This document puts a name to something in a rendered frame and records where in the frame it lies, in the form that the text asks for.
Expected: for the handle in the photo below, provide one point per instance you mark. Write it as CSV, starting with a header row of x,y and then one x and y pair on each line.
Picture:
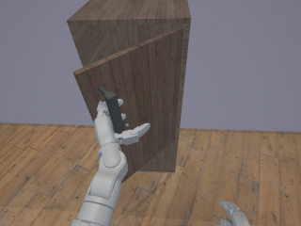
x,y
112,103

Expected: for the left robot hand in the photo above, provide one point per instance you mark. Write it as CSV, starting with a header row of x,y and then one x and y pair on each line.
x,y
104,128

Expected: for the left robot forearm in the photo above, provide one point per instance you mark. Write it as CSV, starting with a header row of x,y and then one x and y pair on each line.
x,y
103,192

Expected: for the cupboard door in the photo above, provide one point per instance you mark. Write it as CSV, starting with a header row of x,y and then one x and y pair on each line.
x,y
146,77

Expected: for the right robot hand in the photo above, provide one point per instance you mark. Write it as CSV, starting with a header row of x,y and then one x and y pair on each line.
x,y
237,218

